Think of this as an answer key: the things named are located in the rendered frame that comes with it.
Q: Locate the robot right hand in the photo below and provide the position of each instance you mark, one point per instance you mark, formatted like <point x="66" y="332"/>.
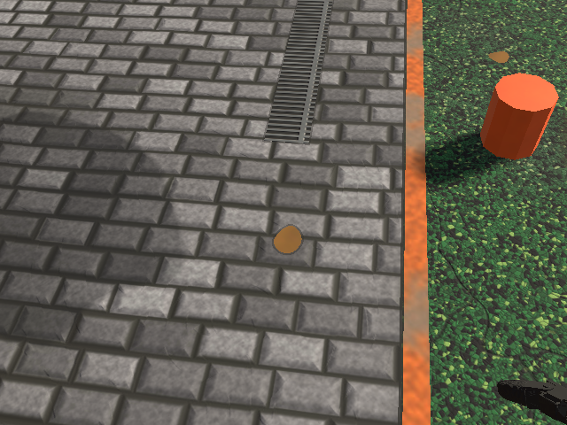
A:
<point x="549" y="397"/>

